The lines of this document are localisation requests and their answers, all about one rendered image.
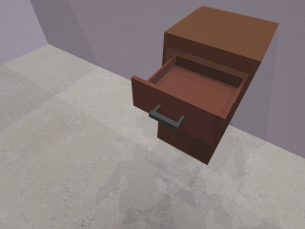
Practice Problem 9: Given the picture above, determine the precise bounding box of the drawer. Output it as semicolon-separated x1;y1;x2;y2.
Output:
131;54;246;145

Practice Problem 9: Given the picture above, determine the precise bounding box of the handle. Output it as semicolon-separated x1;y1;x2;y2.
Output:
149;104;185;131

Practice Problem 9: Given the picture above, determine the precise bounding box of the cabinet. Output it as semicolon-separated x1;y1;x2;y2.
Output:
157;6;279;165

